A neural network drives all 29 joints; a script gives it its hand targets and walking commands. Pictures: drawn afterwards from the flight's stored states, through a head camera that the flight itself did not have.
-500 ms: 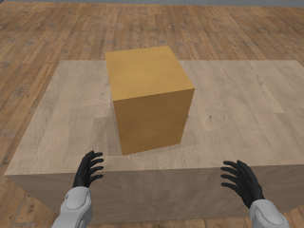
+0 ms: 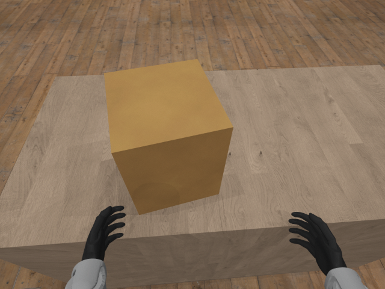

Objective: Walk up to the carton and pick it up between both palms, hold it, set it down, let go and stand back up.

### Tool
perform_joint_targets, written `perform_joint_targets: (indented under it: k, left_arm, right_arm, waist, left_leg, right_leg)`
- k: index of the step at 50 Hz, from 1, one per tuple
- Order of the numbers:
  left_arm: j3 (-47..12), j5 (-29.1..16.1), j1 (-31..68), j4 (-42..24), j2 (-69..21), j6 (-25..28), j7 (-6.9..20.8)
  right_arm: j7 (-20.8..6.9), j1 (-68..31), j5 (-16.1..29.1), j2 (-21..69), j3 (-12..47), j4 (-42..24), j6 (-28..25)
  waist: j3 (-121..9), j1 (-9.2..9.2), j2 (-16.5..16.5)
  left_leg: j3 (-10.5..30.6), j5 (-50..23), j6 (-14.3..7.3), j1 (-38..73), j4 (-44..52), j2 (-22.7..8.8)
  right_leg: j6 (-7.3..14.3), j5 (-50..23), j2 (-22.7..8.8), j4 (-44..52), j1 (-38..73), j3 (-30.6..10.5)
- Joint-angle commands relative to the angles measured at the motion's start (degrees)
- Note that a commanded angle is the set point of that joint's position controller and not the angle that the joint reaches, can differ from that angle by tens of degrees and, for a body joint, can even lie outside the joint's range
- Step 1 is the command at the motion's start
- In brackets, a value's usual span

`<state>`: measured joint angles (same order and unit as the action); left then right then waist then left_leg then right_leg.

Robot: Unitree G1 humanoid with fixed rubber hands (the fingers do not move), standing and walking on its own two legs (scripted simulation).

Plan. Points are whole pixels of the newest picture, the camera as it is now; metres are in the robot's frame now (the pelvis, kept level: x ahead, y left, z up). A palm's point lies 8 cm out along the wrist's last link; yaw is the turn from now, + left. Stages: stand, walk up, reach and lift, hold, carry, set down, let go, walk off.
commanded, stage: set down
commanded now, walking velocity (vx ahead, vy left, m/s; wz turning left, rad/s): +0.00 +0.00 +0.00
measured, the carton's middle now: (167, 139) +0.42 +0.08 +0.06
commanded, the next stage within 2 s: let go in 0.38 s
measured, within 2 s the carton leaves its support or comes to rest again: neither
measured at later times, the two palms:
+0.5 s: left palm (84, 263) +0.17 +0.22 +0.00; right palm out of the picture +0.12 -0.21 -0.03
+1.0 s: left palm (81, 260) +0.17 +0.22 +0.00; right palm out of the picture +0.12 -0.21 -0.05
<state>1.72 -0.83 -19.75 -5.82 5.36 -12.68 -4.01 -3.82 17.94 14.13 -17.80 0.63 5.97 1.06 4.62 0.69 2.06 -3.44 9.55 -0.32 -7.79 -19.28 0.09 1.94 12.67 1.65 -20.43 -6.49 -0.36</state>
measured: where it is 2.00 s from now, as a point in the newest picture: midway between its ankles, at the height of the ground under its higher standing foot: outside the picture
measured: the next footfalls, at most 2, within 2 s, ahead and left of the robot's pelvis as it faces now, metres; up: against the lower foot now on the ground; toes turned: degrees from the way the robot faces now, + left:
none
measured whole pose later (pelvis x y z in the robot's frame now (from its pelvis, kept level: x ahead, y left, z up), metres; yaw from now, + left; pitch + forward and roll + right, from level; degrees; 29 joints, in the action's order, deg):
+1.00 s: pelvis -0.04 +0.02 +0.00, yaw +0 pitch -4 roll -1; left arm 1.5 -0.5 -11.9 4.9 8.3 -12.9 1.7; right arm -3.1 14.7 -0.1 -14.9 1.7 24.6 1.4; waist 3.0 0.4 0.0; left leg -3.7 8.6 -1.9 -8.6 -20.2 0.2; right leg 1.9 15.8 1.5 -22.3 -7.6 -0.4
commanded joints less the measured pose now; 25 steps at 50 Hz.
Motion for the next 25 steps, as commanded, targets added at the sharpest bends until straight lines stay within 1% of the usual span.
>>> perform_joint_targets:
  k: [1, 2, 3, 4, 5, 6, 7, 8, 9, 10, 11, 12, 13, 14, 15, 16, 17, 18, 19, 20, 21, 22, 23, 24, 25]
  left_arm:
    - [5.7, 3.5, -6.8, 7.3, 7.9, 6.5, 2.2]
    - [5.8, 3.9, -7.5, 5.5, 7.9, 6.9, 2.0]
    - [5.6, 3.5, -5.4, 5.1, 8.0, 7.1, 1.9]
    - [5.3, 3.8, -6.8, 7.6, 7.2, 6.9, 2.5]
    - [5.4, 3.9, -5.9, 11.6, 7.3, 6.4, 3.0]
    - [5.7, 4.2, -4.5, 9.5, 7.9, 6.5, 2.8]
    - [6.0, 4.0, -4.2, 8.5, 8.0, 5.9, 2.6]
    - [4.2, 3.5, -1.5, 9.0, 7.0, 5.5, 2.5]
    - [4.0, 3.8, -1.4, 11.9, 7.2, 4.7, 2.8]
    - [3.6, 2.9, 1.4, 13.3, 7.6, 3.9, 3.1]
    - [3.4, 3.1, 1.9, 11.8, 8.0, 3.2, 2.6]
    - [2.4, 2.0, 5.1, 9.3, 8.3, 3.0, 1.7]
    - [1.7, 2.2, 6.3, 11.1, 8.0, 2.2, 1.1]
    - [1.8, 2.1, 7.3, 15.8, 8.1, 1.2, 1.3]
    - [1.4, 1.4, 9.5, 17.3, 8.2, 0.3, 1.5]
    - [3.5, 1.8, 10.9, 18.1, 9.7, -1.1, 1.8]
    - [3.0, 2.3, 12.3, 16.7, 9.2, -2.1, 1.6]
    - [3.3, 2.7, 12.8, 15.9, 10.4, -3.1, 1.6]
    - [3.0, 2.8, 13.1, 16.1, 9.9, -3.8, 1.3]
    - [2.2, 1.8, 13.3, 11.3, 9.1, -3.9, 0.7]
    - [2.7, 2.2, 10.4, 14.9, 9.4, -4.6, 1.2]
    - [3.1, 2.5, 10.5, 16.7, 9.1, -5.2, 1.0]
    - [2.8, 2.6, 10.9, 16.7, 8.7, -5.9, 0.8]
    - [2.4, 2.4, 10.4, 13.8, 8.8, -5.2, 0.1]
    - [3.0, 2.4, 10.4, 16.1, 9.2, -5.3, 0.0]
  right_arm:
    - [3.4, 6.9, -2.6, -3.6, 3.8, -3.4, -8.5]
    - [2.9, 6.5, -2.0, -4.1, 3.9, -5.2, -9.3]
    - [2.8, 6.1, -1.9, -3.2, 4.6, -5.7, -9.2]
    - [2.7, 7.1, -2.7, -3.7, 3.4, -3.5, -8.9]
    - [2.6, 6.0, -3.6, -2.9, 4.0, -0.9, -8.0]
    - [2.5, 5.0, -3.1, -2.0, 4.3, -2.2, -7.7]
    - [2.4, 4.8, -3.1, -2.1, 3.9, -1.8, -7.2]
    - [1.6, 3.0, -3.1, -2.7, 2.7, -1.3, -6.4]
    - [1.8, 3.2, -4.5, -1.9, 1.7, 0.4, -5.4]
    - [1.7, 1.0, -4.9, -1.6, 1.1, 1.6, -4.1]
    - [1.5, 0.6, -5.3, -1.7, 0.2, 0.8, -3.6]
    - [1.0, -2.1, -5.6, -2.0, -1.1, -1.9, -3.6]
    - [0.4, -3.1, -6.1, -1.4, -1.4, 1.1, -2.7]
    - [0.4, -4.2, -7.7, -1.0, -1.9, 1.7, -2.1]
    - [0.3, -6.9, -7.6, -1.3, -2.3, 0.9, -1.2]
    - [0.7, -7.4, -7.7, -1.3, -2.1, 1.5, -0.4]
    - [0.5, -7.7, -6.9, -2.5, -2.2, 0.5, -0.3]
    - [0.7, -8.2, -6.6, -2.1, -2.0, 1.6, 0.1]
    - [0.6, -8.7, -6.6, -2.9, -2.3, 0.6, -0.2]
    - [0.2, -9.3, -5.7, -4.1, -3.0, -1.9, -0.9]
    - [0.5, -6.8, -6.1, -2.7, -2.3, 0.5, -0.2]
    - [0.3, -8.1, -6.2, -2.4, -2.6, 2.1, 0.1]
    - [-0.4, -9.4, -7.1, -4.1, -3.8, 2.7, -0.1]
    - [-0.9, -10.0, -7.3, -4.3, -4.9, 0.1, -1.0]
    - [-0.9, -10.9, -7.5, -4.3, -4.9, 2.0, -1.5]
  waist:
    - [-10.2, -5.41, 2.3]
    - [-9.6, -6.47, 1.4]
    - [-10.3, -6.40, 1.6]
    - [-7.1, -5.50, 2.4]
    - [-5.3, -5.74, 2.2]
    - [-5.2, -6.54, 1.6]
    - [-4.0, -6.45, 0.9]
    - [-4.3, -5.97, 0.3]
    - [-1.1, -4.88, 0.4]
    - [1.1, -5.34, 0.9]
    - [1.0, -5.40, 0.2]
    - [-0.5, -5.69, -0.9]
    - [0.4, -5.65, -1.5]
    - [3.3, -4.90, 0.3]
    - [4.5, -4.97, 2.0]
    - [4.6, -4.74, 5.1]
    - [2.7, -4.45, 4.5]
    - [3.6, -4.02, 4.8]
    - [2.8, -4.87, 3.1]
    - [-0.4, -5.37, 1.4]
    - [2.2, -4.80, 2.7]
    - [1.9, -6.16, 0.7]
    - [0.7, -5.78, 0.1]
    - [-0.4, -6.32, -0.7]
    - [-0.5, -6.57, 0.0]
  left_leg:
    - [2.8, -15.6, 2.7, 10.8, 1.4, 1.8]
    - [2.7, -16.1, 2.6, 11.2, 1.7, 1.8]
    - [2.5, -15.3, 2.0, 13.0, 1.5, 1.6]
    - [2.7, -14.0, 2.0, 13.4, 2.2, 1.4]
    - [2.4, -12.8, 1.5, 13.2, 2.6, 1.4]
    - [1.8, -11.9, 1.4, 13.7, 2.4, 1.6]
    - [1.5, -11.8, 1.4, 13.4, 2.4, 1.2]
    - [1.3, -9.8, 0.9, 14.2, 2.2, 1.1]
    - [1.2, -7.2, 0.7, 13.6, 2.5, 1.1]
    - [0.6, -4.5, 0.3, 12.7, 3.0, 0.9]
    - [0.6, -3.8, 0.1, 13.0, 3.2, 0.6]
    - [0.4, 0.0, -0.3, 11.8, 3.8, 0.0]
    - [0.6, 3.8, -0.7, 9.7, 4.4, -0.3]
    - [0.0, 8.5, -1.2, 8.4, 5.1, -0.3]
    - [0.6, 10.0, -1.6, 8.9, 3.9, 0.1]
    - [0.8, 8.8, -1.9, 11.9, 0.8, 1.4]
    - [1.8, 8.5, -1.2, 18.3, -1.8, 1.9]
    - [1.9, 7.3, -0.7, 21.5, -3.9, 2.6]
    - [2.7, 7.8, -0.4, 22.4, -4.0, 1.9]
    - [2.3, 5.4, -0.6, 20.6, -2.7, 1.0]
    - [1.7, 5.7, -0.7, 18.0, -1.8, 1.1]
    - [1.8, 6.0, -0.7, 15.4, -0.3, 0.0]
    - [1.5, 6.4, -0.9, 13.7, 0.7, -0.8]
    - [1.2, 5.7, -0.8, 11.7, 1.9, -1.5]
    - [0.6, 5.7, -1.4, 10.0, 1.9, -1.8]
  right_leg:
    - [-4.6, -43.4, -4.6, 2.3, 2.7, -3.9]
    - [-4.0, -40.1, -4.0, 2.8, 1.4, -3.3]
    - [-3.7, -36.1, -3.7, 3.7, 0.2, -3.3]
    - [-3.5, -33.8, -3.4, 4.9, -1.9, -3.0]
    - [-3.2, -28.5, -3.5, 5.8, -2.6, -3.2]
    - [-2.6, -24.3, -3.2, 6.5, -3.6, -3.2]
    - [-1.9, -21.8, -3.0, 6.9, -4.5, -3.2]
    - [-1.4, -14.1, -2.5, 8.1, -6.6, -2.9]
    - [-0.9, -8.7, -2.4, 9.0, -8.0, -3.0]
    - [-0.5, -1.9, -2.2, 9.9, -9.8, -3.0]
    - [-0.1, 1.4, -1.9, 10.3, -10.3, -2.7]
    - [0.4, 7.5, -1.8, 10.3, -11.5, -2.0]
    - [0.9, 13.3, -1.8, 10.4, -11.4, -1.9]
    - [0.7, 17.4, -2.0, 10.9, -12.5, -1.9]
    - [1.4, 22.7, -3.6, 11.7, -16.6, -2.6]
    - [2.4, 27.1, -5.9, 13.0, -20.2, -4.1]
    - [3.8, 29.6, -7.1, 13.8, -25.8, -4.0]
    - [5.2, 30.7, -8.5, 14.8, -30.1, -5.0]
    - [5.2, 28.8, -8.3, 13.7, -30.5, -4.3]
    - [4.7, 23.9, -6.5, 11.8, -27.5, -2.5]
    - [3.8, 23.0, -6.2, 12.0, -25.7, -2.6]
    - [3.2, 20.1, -5.2, 10.5, -23.0, -2.4]
    - [2.4, 17.7, -3.6, 8.8, -20.6, -1.0]
    - [1.6, 13.9, -2.4, 7.9, -18.1, -0.1]
    - [1.1, 11.5, -2.1, 7.2, -16.4, -0.5]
